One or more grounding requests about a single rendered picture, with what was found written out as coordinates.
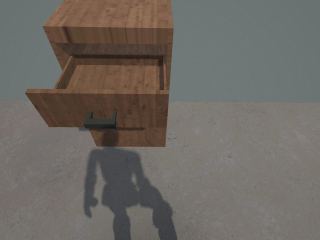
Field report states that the handle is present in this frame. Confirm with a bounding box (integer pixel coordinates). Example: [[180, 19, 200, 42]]
[[84, 111, 117, 129]]

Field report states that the cabinet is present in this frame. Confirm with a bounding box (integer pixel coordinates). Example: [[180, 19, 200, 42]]
[[42, 0, 174, 147]]

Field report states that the drawer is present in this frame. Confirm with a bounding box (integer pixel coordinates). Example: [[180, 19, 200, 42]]
[[25, 53, 169, 128]]

